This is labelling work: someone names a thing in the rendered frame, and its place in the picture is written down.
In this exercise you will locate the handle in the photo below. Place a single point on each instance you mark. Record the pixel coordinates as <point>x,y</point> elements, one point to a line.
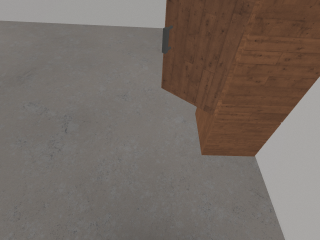
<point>165,39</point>

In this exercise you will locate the cupboard door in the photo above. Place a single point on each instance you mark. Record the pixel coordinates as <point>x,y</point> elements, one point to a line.
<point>204,40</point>

